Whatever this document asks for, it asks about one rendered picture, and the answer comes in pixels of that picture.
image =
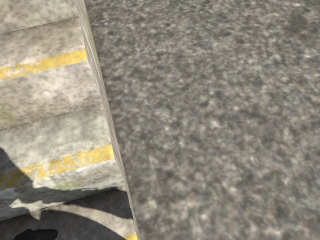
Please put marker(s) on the stairs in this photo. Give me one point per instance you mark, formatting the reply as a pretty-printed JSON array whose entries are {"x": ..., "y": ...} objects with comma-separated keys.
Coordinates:
[{"x": 60, "y": 162}]

